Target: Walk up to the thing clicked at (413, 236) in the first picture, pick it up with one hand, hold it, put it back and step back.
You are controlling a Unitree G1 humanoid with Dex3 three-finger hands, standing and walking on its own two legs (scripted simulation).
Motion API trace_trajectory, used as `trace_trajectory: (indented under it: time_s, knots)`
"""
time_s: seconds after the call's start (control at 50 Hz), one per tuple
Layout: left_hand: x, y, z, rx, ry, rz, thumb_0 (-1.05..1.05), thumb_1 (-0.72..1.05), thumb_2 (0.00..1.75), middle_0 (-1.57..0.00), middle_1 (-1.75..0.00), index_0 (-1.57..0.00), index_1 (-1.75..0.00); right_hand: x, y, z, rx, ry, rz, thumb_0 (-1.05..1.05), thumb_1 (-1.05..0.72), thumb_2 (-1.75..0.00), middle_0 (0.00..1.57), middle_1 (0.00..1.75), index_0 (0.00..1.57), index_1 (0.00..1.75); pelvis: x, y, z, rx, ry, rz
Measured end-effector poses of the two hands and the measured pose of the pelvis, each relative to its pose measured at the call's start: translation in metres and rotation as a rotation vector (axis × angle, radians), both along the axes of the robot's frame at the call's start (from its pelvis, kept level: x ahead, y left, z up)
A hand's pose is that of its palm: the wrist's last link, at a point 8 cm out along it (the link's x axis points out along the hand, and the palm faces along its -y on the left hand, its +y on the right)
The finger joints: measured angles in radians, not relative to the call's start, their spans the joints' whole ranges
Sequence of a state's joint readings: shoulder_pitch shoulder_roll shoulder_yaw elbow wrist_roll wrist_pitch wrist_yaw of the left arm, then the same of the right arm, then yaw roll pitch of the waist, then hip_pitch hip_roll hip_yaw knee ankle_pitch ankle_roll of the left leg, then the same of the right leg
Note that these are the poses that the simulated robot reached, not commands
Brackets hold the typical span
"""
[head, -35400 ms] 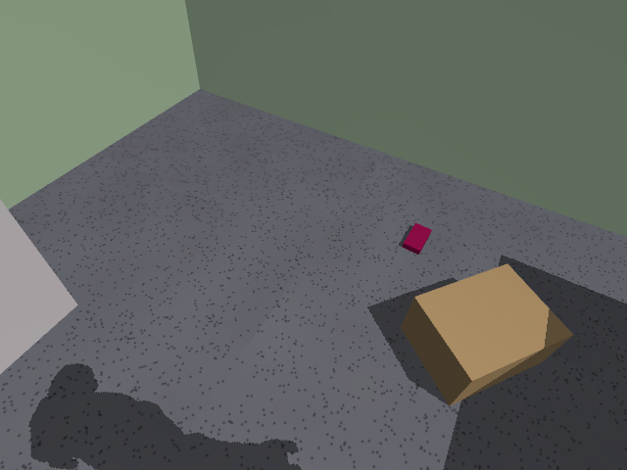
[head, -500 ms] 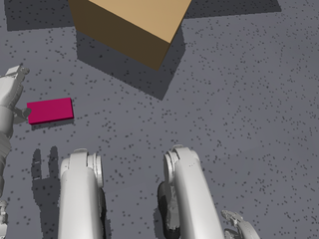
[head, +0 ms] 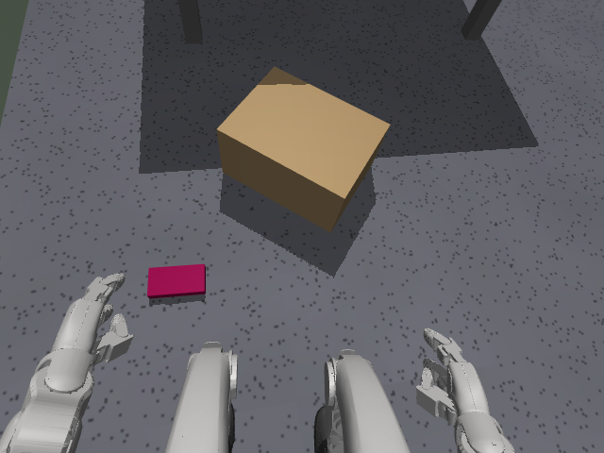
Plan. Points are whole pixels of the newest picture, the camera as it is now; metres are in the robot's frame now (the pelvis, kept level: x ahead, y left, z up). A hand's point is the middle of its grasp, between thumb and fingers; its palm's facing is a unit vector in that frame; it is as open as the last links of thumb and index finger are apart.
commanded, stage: home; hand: left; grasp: from above
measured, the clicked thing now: (177, 281) +0.50 +0.27 -0.56
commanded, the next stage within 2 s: none
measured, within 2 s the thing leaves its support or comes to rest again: neither
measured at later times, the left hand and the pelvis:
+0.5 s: hand (79, 367) +0.22 +0.19 +0.09, palm faces +0.11 -0.98 -0.19, open 7.4 cm; pelvis +0.06 +0.01 +0.14, yaw +3 degrees
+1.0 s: hand (72, 385) +0.21 +0.19 +0.09, palm faces +0.11 -0.98 -0.18, open 7.4 cm; pelvis +0.06 +0.00 +0.14, yaw +3 degrees
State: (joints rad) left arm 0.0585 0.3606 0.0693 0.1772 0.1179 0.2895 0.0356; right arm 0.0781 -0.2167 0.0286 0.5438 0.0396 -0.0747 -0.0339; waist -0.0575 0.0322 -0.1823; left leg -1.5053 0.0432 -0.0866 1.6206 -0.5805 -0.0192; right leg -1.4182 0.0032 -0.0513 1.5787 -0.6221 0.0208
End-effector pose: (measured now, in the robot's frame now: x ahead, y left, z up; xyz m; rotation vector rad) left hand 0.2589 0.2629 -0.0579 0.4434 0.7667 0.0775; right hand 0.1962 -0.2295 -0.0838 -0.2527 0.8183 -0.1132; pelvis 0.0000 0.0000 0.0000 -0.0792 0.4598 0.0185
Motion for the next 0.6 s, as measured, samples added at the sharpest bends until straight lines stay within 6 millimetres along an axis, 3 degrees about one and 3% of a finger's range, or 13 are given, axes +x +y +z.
trace_trajectory:
  time_s: [0.18,0.32,0.46,0.6]
  knots:
    - [-0.026,-0.014,0.073,-0.155,0.043,0.167,0.01,0.90,0.90,-0.20,-0.30,-0.20,-0.30,-0.010,-0.001,0.076,-0.030,-0.034,-0.067,0.01,-0.90,-0.89,0.21,0.30,0.20,0.30,0.026,-0.001,0.070,0.010,-0.099,0.021]
    - [-0.040,-0.021,0.127,-0.230,0.039,0.216,0.01,0.90,0.90,-0.20,-0.30,-0.20,-0.30,-0.014,-0.007,0.128,-0.073,-0.091,-0.113,0.01,-0.90,-0.89,0.21,0.30,0.20,0.30,0.046,0.001,0.113,0.017,-0.178,0.033]
    - [-0.055,-0.024,0.169,-0.239,0.012,0.211,0.01,0.91,0.90,-0.20,-0.30,-0.20,-0.30,0.001,-0.004,0.160,-0.074,-0.181,-0.114,0.02,-0.90,-0.89,0.21,0.30,0.20,0.30,0.059,0.004,0.135,0.025,-0.238,0.038]
    - [-0.067,-0.023,0.180,-0.242,0.011,0.218,0.01,0.91,0.90,-0.20,-0.30,-0.20,-0.30,0.025,0.005,0.174,-0.057,-0.263,-0.065,0.02,-0.90,-0.89,0.21,0.30,0.20,0.30,0.062,0.006,0.142,0.032,-0.274,0.046]
